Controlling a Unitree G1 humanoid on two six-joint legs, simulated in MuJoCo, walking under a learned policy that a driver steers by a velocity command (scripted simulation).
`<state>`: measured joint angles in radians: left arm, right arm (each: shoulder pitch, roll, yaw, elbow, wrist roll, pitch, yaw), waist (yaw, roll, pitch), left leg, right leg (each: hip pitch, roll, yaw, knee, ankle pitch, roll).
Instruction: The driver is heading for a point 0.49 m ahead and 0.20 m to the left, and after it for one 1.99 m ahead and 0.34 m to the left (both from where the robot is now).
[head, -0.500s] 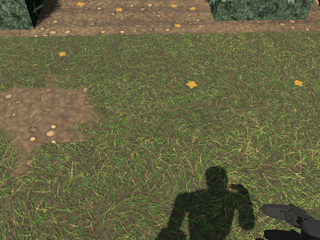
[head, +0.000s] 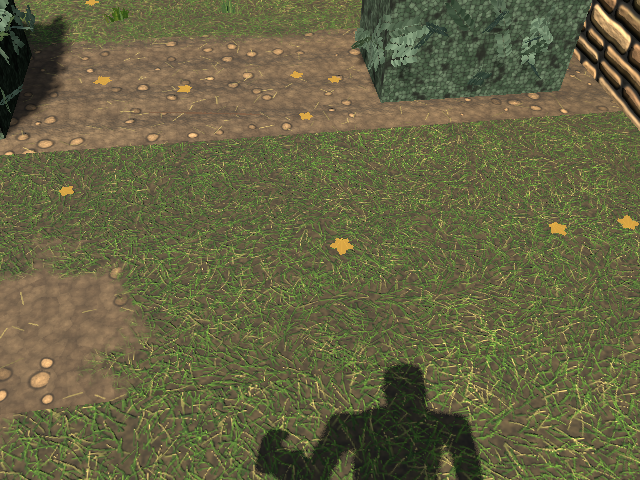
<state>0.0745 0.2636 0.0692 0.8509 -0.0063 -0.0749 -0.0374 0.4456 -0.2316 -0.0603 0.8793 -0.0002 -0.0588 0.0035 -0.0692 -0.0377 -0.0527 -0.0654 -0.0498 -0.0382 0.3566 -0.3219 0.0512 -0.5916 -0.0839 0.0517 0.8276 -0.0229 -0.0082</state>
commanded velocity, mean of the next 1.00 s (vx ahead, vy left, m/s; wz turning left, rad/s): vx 0.40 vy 0.00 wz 0.49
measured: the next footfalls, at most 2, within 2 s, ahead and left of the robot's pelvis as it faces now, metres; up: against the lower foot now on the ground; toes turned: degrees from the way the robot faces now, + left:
right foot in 0.08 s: +0.11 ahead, -0.16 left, +0.00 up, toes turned +2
left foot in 0.56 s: +0.42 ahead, +0.16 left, -0.17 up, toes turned +25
